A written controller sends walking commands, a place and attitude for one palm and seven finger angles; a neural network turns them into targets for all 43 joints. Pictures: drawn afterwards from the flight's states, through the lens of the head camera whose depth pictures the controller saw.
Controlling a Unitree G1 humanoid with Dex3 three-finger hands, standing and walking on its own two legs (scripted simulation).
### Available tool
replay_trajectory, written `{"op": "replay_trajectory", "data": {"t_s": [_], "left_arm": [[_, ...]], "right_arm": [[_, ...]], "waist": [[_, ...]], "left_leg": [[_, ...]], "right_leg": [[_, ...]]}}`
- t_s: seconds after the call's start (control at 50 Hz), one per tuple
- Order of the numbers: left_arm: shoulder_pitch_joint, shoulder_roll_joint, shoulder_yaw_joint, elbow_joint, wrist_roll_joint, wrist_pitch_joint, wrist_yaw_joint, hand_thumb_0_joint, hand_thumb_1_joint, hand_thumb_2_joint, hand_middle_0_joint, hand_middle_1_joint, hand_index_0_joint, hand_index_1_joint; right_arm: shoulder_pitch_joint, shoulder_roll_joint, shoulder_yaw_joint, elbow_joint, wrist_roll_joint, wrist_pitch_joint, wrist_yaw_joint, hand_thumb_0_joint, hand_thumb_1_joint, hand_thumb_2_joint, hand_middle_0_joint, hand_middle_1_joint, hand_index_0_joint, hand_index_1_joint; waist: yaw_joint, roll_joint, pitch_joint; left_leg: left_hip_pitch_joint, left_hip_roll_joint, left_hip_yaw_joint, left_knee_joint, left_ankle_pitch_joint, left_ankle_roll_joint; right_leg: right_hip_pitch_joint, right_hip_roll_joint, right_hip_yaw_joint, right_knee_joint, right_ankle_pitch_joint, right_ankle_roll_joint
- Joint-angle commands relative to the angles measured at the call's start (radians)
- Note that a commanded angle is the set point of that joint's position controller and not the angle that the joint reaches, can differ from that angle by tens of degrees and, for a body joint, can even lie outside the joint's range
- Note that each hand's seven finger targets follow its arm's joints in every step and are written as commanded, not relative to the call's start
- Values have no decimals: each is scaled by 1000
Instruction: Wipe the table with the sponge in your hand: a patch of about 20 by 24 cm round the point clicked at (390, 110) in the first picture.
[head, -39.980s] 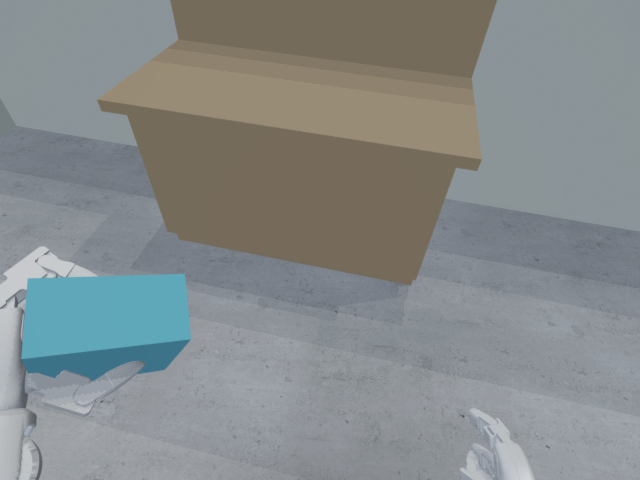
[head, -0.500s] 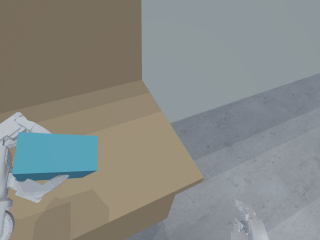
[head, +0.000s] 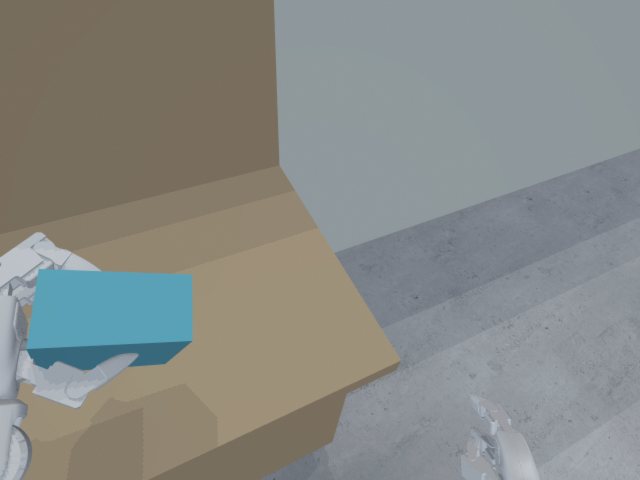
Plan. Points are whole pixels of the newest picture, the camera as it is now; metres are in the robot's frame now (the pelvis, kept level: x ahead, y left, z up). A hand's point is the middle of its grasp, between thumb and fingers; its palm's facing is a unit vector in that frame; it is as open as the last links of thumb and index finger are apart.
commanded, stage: look again from close up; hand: left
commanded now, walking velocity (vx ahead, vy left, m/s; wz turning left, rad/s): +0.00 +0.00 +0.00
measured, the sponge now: (135, 324) +0.23 +0.21 +0.13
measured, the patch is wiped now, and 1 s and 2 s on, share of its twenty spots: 0.00 0.00 0.00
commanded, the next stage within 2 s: turn the palm down, sponge in hand in 0.22 s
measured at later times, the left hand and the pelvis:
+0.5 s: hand (37, 261) +0.25 +0.28 +0.19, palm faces +0.38 -0.82 -0.43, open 10.1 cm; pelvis +0.00 +0.01 -0.01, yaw +1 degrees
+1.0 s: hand (105, 337) +0.22 +0.24 +0.12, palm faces +0.16 -0.59 -0.79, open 10.1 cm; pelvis +0.00 -0.04 -0.02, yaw +2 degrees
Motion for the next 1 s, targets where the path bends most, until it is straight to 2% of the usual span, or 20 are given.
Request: {"op": "replay_trajectory", "data": {"t_s": [0.0, 0.28, 0.3, 0.32, 0.34, 0.36, 0.38, 0.42, 0.48, 0.5, 0.56, 0.6, 0.62, 0.66, 0.7, 0.72, 0.76, 0.84, 0.88, 0.98], "left_arm": [[-64, 152, 101, -184, -9, -46, 21, 0, 100, 1300, -1200, -1600, -1200, -1600], [-50, 169, 117, -248, -6, -57, 26, 0, 100, 1300, -1200, -1600, -1200, -1600], [-1009, 972, 439, -515, 43, -199, 23, 0, 100, 1300, -1200, -1600, -1200, -1600], [-687, 429, 303, 7, 139, 13, -42, 0, 100, 1300, -1200, -1600, -1200, -1600], [-528, 324, 150, 21, 73, 41, -55, 0, 100, 1300, -1200, -1600, -1200, -1600], [-404, 295, 169, 24, 49, 79, -70, 0, 100, 1300, -1200, -1600, -1200, -1600], [-376, 177, 99, -13, -29, 136, -116, 0, 100, 1300, -1200, -1600, -1200, -1600], [-227, 111, 44, -36, -99, 249, -178, 0, 100, 1300, -1200, -1600, -1200, -1600], [-156, 186, 7, -78, 37, 316, -201, 0, 100, 1300, -1200, -1600, -1200, -1600], [-154, 238, 48, -112, 78, 317, -182, 0, 100, 1300, -1200, -1600, -1200, -1600], [-188, 287, 122, -225, 134, 177, -97, 0, 100, 1300, -1200, -1600, -1200, -1600], [-283, 419, 248, -356, 139, 86, -16, 0, 100, 1300, -1200, -1600, -1200, -1600], [-292, 368, 211, -369, 158, 52, 20, 0, 100, 1300, -1200, -1600, -1200, -1600], [-235, 327, 192, -299, 185, 17, 73, 0, 100, 1300, -1200, -1600, -1200, -1600], [-258, 382, 206, -229, 223, 53, 89, 0, 100, 1300, -1200, -1600, -1200, -1600], [-281, 327, 145, -155, 226, 83, 76, 0, 100, 1300, -1200, -1600, -1200, -1600], [-290, 331, 95, -54, 216, 164, 19, 0, 100, 1300, -1200, -1600, -1200, -1600], [-335, 358, 19, 20, 211, 313, -113, 0, 100, 1300, -1200, -1600, -1200, -1600], [-331, 396, 26, -6, 236, 315, -156, 0, 100, 1300, -1200, -1600, -1200, -1600], [-258, 473, 168, -143, 286, 163, -110, 0, 100, 1300, -1200, -1600, -1200, -1600]], "right_arm": [[-83, -131, -52, -149, 2, -45, -16, 0, -900, -900, 200, 300, 200, 300], [-74, -130, -54, -153, 1, -49, -16, 0, -900, -900, 200, 300, 200, 300], [66, -199, 107, -238, 77, -21, -79, 0, -900, -900, 200, 300, 200, 300], [-125, -114, -52, -85, -37, -55, -47, 0, -900, -900, 200, 300, 200, 300], [-75, -175, -52, -84, -54, -63, 9, 0, -900, -900, 200, 300, 200, 300], [-59, -212, -81, -84, -25, -51, 16, 0, -900, -900, 200, 300, 200, 300], [-119, -195, -70, -107, -11, -59, 9, 0, -900, -900, 200, 300, 200, 300], [-145, -197, -53, -109, 16, -58, 20, 0, -900, -900, 200, 300, 200, 300], [-176, -198, -40, -138, 21, -42, 38, 0, -900, -900, 200, 300, 200, 300], [-211, -200, -33, -158, 32, -25, 49, 0, -900, -900, 200, 300, 200, 300], [-196, -178, -41, -164, -21, -19, 37, 0, -900, -900, 200, 300, 200, 300], [-202, -175, -46, -159, -29, -20, 23, 0, -900, -900, 200, 300, 200, 300], [-198, -134, -41, -162, -43, -33, 20, 0, -900, -900, 200, 300, 200, 300], [-163, -132, -49, -110, -44, -36, 19, 0, -900, -900, 200, 300, 200, 300], [-148, -148, -49, -91, -38, -23, 11, 0, -900, -900, 200, 300, 200, 300], [-149, -141, -44, -90, -34, -17, 4, 0, -900, -900, 200, 300, 200, 300], [-151, -166, -46, -93, -17, 1, -19, 0, -900, -900, 200, 300, 200, 300], [-179, -180, -31, -140, 16, 19, -67, 0, -900, -900, 200, 300, 200, 300], [-190, -180, -31, -164, 15, 23, -81, 0, -900, -900, 200, 300, 200, 300], [-169, -155, -51, -169, -7, 12, -69, 0, -900, -900, 200, 300, 200, 300]], "waist": [[-1, 46, -114], [2, 82, -156], [-58, 376, -112], [40, 336, -155], [1, 210, -107], [42, 217, -231], [74, 227, -264], [85, 108, -205], [72, -35, -123], [69, -24, -127], [50, -61, -141], [63, 40, -234], [76, 100, -264], [57, 189, -234], [28, 241, -193], [16, 224, -169], [4, 195, -117], [24, 59, -98], [37, -39, -124], [82, -34, -249]], "left_leg": [[-39, 100, -115, -96, 81, -17], [-44, 112, -131, -94, 178, -31], [-302, 113, -158, -138, -108, 28], [-9, 48, -56, -53, 107, -70], [-10, 30, -92, -56, 228, -118], [115, 62, -89, -29, 317, -117], [146, 47, -77, -9, 339, -111], [103, 45, -68, -16, 299, -94], [27, 37, -61, -26, 252, -48], [10, 33, -52, -23, 159, -31], [-12, 29, -67, 0, 152, -37], [-2, 26, -65, 18, 71, -31], [10, 21, -62, 28, 108, -38], [-1, 19, -53, 60, 117, -48], [-26, 10, -47, 83, 57, -34], [-52, 4, -44, 86, 33, -29], [-82, -1, -34, 78, -33, -22], [-84, -8, -21, 70, -62, -3], [-89, -7, -23, 86, -16, 6], [-56, 1, -28, 136, 132, 0]], "right_leg": [[90, -90, 124, -43, 86, -12], [155, -93, 95, 7, 167, -18], [319, 29, 46, 186, -50, 58], [-5, 24, 12, 165, -56, -36], [-59, 26, -55, 128, 6, -46], [-72, 29, -39, 145, 47, -37], [-54, 8, -30, 129, 77, -36], [-11, -2, -56, 118, 110, -29], [-24, 9, -53, 120, 104, -17], [-42, 22, -30, 122, 43, -17], [-64, 23, -38, 148, 18, -13], [-67, 31, -6, 165, -39, -12], [-54, 21, -9, 165, -30, -23], [-88, 17, -5, 172, -19, -26], [-129, 6, 20, 153, -56, -26], [-128, -7, 11, 145, -68, -22], [-132, -22, 24, 113, -114, -11], [-97, -35, 57, 53, -194, 4], [-67, -42, 79, 50, -195, 16], [-8, -44, 111, 114, -8, 13]]}}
